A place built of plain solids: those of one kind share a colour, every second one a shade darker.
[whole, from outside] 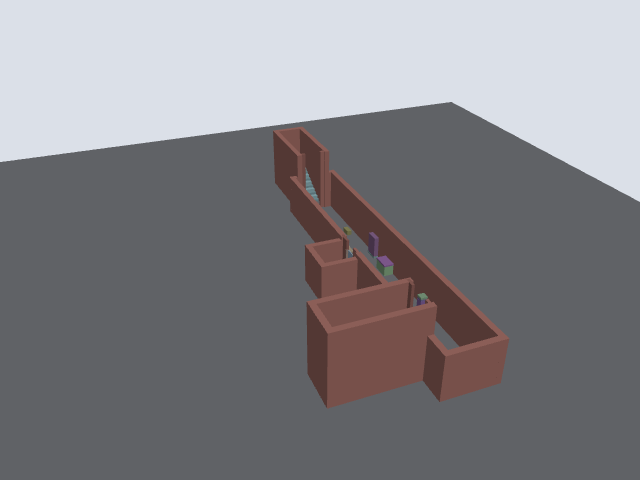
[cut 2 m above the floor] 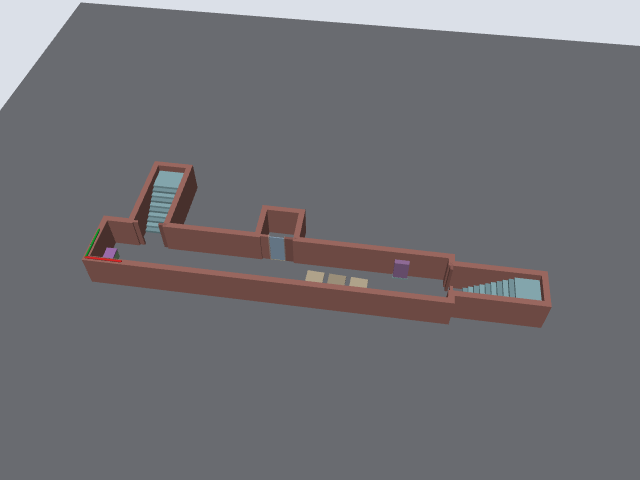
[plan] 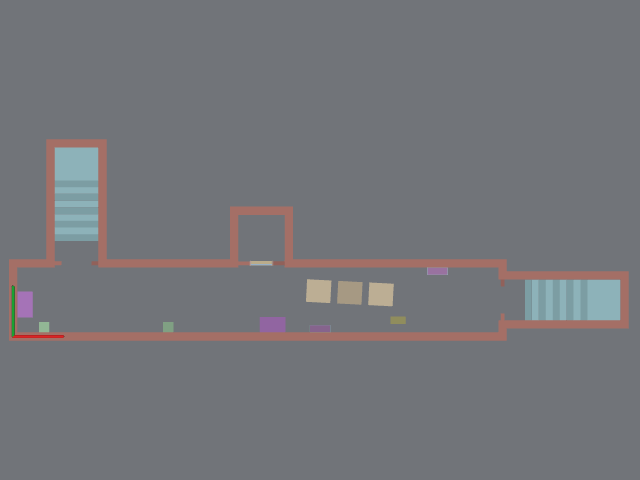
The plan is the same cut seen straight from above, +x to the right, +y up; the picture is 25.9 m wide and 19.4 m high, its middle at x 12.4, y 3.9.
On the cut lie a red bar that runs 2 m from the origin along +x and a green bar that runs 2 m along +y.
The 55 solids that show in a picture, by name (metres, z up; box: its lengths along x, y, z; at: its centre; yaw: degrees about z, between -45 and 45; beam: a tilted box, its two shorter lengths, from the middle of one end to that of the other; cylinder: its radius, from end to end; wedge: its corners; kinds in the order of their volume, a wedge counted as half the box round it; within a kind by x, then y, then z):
{
 "wall_1": {"box": [0.34, 3.3, 2.7], "at": [0.0, 1.48, 1.3]},
 "wall_2": {"box": [1.85, 0.34, 2.7], "at": [0.75, 2.96, 1.3]},
 "wall_3": {"box": [0.34, 5.19, 4.26], "at": [1.51, 5.38, 2.08]},
 "wall_4": {"box": [0.53, 0.16, 4.26], "at": [1.69, 2.96, 2.08]},
 "wall_5": {"box": [2.44, 0.34, 4.26], "at": [2.56, 7.81, 2.08]},
 "wall_6": {"box": [0.53, 0.16, 4.26], "at": [3.43, 2.96, 2.08]},
 "wall_7": {"box": [0.34, 5.19, 4.26], "at": [3.61, 5.38, 2.08]},
 "wall_8": {"box": [5.66, 0.34, 2.7], "at": [6.27, 2.96, 1.3]},
 "wall_9": {"box": [0.34, 2.46, 2.45], "at": [8.93, 4.02, 1.18]},
 "wall_10": {"box": [0.75, 0.16, 2.7], "at": [9.23, 2.96, 1.3]},
 "wall_11": {"box": [20.12, 0.34, 2.7], "at": [9.89, 0.0, 1.3]},
 "wall_12": {"box": [2.55, 0.34, 2.45], "at": [10.03, 5.08, 1.18]},
 "wall_13": {"box": [0.75, 0.16, 2.7], "at": [10.84, 2.96, 1.3]},
 "wall_14": {"box": [0.34, 2.46, 2.45], "at": [11.14, 4.02, 1.18]},
 "wall_15": {"box": [8.98, 0.34, 2.7], "at": [15.46, 2.96, 1.3]},
 "wall_16": {"box": [0.34, 0.83, 2.7], "at": [19.78, 0.24, 1.3]},
 "wall_17": {"box": [0.16, 0.53, 4.29], "at": [19.78, 0.67, 2.1]},
 "wall_18": {"box": [0.16, 0.53, 4.29], "at": [19.78, 2.29, 2.1]},
 "wall_19": {"box": [0.34, 0.83, 2.7], "at": [19.78, 2.71, 1.3]},
 "wall_20": {"box": [5.27, 0.34, 4.29], "at": [22.25, 0.49, 2.1]},
 "wall_21": {"box": [5.27, 0.34, 4.29], "at": [22.25, 2.47, 2.1]},
 "wall_22": {"box": [0.34, 2.32, 4.29], "at": [24.71, 1.48, 2.1]},
 "piece_1": {"box": [1.76, 0.27, 0.21], "at": [2.56, 4.0, 0.05]},
 "piece_2": {"box": [1.76, 0.27, 0.36], "at": [2.56, 4.27, 0.13]},
 "piece_3": {"box": [1.76, 0.27, 0.52], "at": [2.56, 4.54, 0.21]},
 "piece_4": {"box": [1.76, 0.27, 0.67], "at": [2.56, 4.81, 0.29]},
 "piece_5": {"box": [1.76, 0.27, 0.83], "at": [2.56, 5.08, 0.36]},
 "piece_6": {"box": [1.76, 0.27, 0.99], "at": [2.56, 5.36, 0.44]},
 "piece_7": {"box": [1.76, 0.27, 1.14], "at": [2.56, 5.63, 0.52]},
 "piece_8": {"box": [1.76, 0.27, 1.3], "at": [2.56, 5.9, 0.6]},
 "piece_9": {"box": [1.76, 0.27, 1.45], "at": [2.56, 6.17, 0.68]},
 "piece_10": {"box": [1.76, 1.33, 1.61], "at": [2.56, 6.97, 0.76]},
 "piece_11": {"box": [0.28, 1.64, 0.21], "at": [20.82, 1.48, 0.05]},
 "piece_12": {"box": [0.28, 1.64, 0.37], "at": [21.1, 1.48, 0.13]},
 "piece_13": {"box": [0.28, 1.64, 0.53], "at": [21.39, 1.48, 0.21]},
 "piece_14": {"box": [0.28, 1.64, 0.69], "at": [21.67, 1.48, 0.29]},
 "piece_15": {"box": [0.28, 1.64, 0.84], "at": [21.95, 1.48, 0.37]},
 "piece_16": {"box": [0.28, 1.64, 1.0], "at": [22.23, 1.48, 0.45]},
 "piece_17": {"box": [0.28, 1.64, 1.16], "at": [22.51, 1.48, 0.53]},
 "piece_18": {"box": [0.28, 1.64, 1.32], "at": [22.79, 1.48, 0.61]},
 "piece_19": {"box": [0.28, 1.64, 1.48], "at": [23.07, 1.48, 0.69]},
 "piece_20": {"box": [1.33, 1.64, 1.64], "at": [23.88, 1.48, 0.77]},
 "cabinet_passage_body_1": {"box": [0.82, 0.28, 1.28], "at": [12.41, 0.32, 0.76]},
 "cabinet_passage_body_2": {"box": [0.82, 0.28, 1.28], "at": [17.15, 2.64, 0.76]},
 "duckboard_1": {"box": [0.99, 0.92, 0.15], "at": [12.35, 1.83, 0.03], "yaw": -3.0},
 "duckboard_2": {"box": [0.99, 0.92, 0.15], "at": [13.61, 1.77, 0.03], "yaw": -3.0},
 "duckboard_3": {"box": [0.99, 0.92, 0.15], "at": [14.86, 1.7, 0.03], "yaw": -3.0},
 "gritbin_passage_body_1": {"box": [1.02, 0.59, 0.67], "at": [10.48, 0.48, 0.28]},
 "gritbin_passage_lid_1": {"box": [0.62, 1.05, 0.1], "at": [0.48, 1.3, 0.67]},
 "gritbin_passage_lid_2": {"box": [1.05, 0.62, 0.1], "at": [10.48, 0.48, 0.67]},
 "leaf_door_1": {"box": [0.86, 0.05, 2.07], "at": [10.03, 2.91, 0.98]},
 "holdall_1": {"box": [0.62, 0.3, 0.35], "at": [15.56, 0.66, 0.12]},
 "bin_passage_lid_1": {"box": [0.42, 0.42, 0.12], "at": [1.25, 0.38, 0.86]},
 "bin_passage_lid_2": {"box": [0.42, 0.42, 0.12], "at": [6.27, 0.38, 0.86]},
 "threshold_door_1": {"box": [0.83, 0.19, 0.07], "at": [10.03, 2.96, -0.01]}
}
